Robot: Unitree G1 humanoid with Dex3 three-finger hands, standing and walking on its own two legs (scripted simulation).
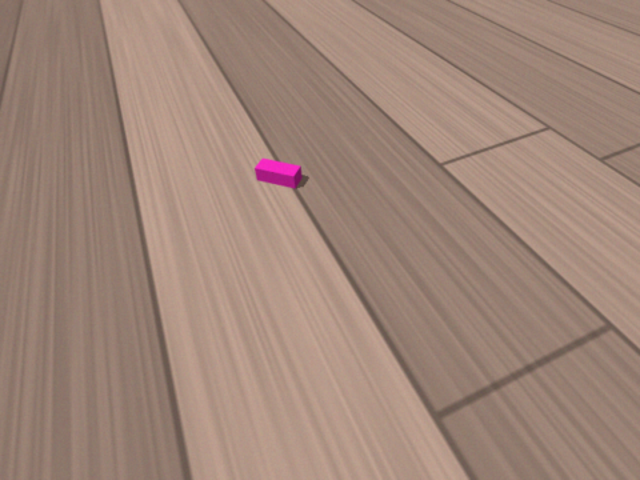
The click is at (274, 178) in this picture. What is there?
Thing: lying carton
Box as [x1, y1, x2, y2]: [255, 158, 301, 188]
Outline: 255,167 257,179 294,188 301,178 300,166 262,158
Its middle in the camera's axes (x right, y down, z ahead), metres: -0.24 -0.35 +1.94
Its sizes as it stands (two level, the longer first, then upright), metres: 0.209 0.084 0.075
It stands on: the floor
